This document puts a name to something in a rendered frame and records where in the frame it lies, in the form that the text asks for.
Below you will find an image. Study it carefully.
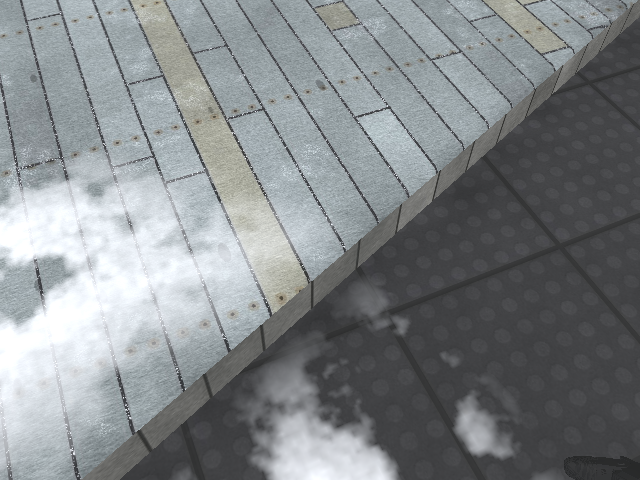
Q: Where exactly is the right robot hand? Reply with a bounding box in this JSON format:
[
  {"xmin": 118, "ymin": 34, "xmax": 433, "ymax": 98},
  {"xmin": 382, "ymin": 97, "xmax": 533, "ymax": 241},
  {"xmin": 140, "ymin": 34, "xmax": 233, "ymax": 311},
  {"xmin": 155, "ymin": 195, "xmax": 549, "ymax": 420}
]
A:
[{"xmin": 564, "ymin": 456, "xmax": 640, "ymax": 480}]

